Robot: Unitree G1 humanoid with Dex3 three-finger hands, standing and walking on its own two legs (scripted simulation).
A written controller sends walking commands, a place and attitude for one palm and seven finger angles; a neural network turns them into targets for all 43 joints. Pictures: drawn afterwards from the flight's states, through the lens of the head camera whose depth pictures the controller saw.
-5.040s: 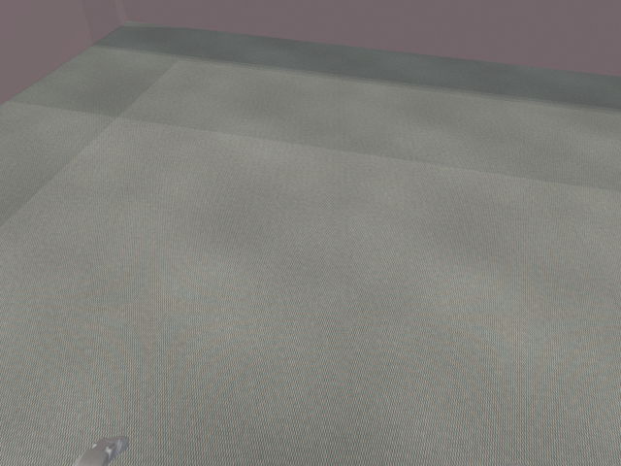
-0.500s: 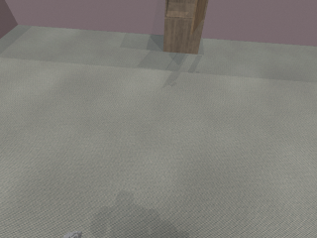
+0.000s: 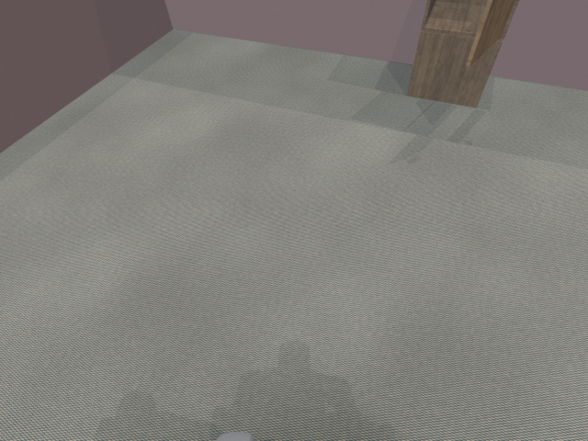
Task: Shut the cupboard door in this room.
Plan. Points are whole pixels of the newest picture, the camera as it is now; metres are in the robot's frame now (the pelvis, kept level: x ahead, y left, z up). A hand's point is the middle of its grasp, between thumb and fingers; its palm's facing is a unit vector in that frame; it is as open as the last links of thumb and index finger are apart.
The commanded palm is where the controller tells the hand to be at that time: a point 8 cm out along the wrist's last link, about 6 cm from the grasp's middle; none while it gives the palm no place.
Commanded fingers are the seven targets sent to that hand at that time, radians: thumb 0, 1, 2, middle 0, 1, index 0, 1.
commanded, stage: turn or walk to find it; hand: left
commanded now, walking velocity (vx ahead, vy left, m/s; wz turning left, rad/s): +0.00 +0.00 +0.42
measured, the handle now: out of the picture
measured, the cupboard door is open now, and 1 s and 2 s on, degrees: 72 72 72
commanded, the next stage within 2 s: stand and wait in 0.38 s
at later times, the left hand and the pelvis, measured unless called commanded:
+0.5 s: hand out of the picture +0.04 +0.25 -0.16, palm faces +0.21 -0.94 -0.26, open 7.4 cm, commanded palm none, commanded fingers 0.00 0.90 0.90 -0.20 -0.30 -0.20 -0.30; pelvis -0.01 +0.03 +0.00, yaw +11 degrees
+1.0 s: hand out of the picture -0.04 +0.16 -0.17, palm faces +0.29 -0.93 -0.22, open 7.3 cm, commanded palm none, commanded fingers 0.00 0.90 0.90 -0.20 -0.30 -0.20 -0.30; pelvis -0.01 -0.02 +0.00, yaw +14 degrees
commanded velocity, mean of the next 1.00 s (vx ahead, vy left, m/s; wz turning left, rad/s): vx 0.00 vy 0.00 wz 0.17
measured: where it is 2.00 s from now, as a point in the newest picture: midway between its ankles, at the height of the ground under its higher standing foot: outside the picture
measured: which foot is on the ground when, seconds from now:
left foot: up 0.00-0.10, down 0.12-0.60, up 0.62-1.00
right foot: down 0.00-0.14, up 0.16-0.58, down 0.60-1.00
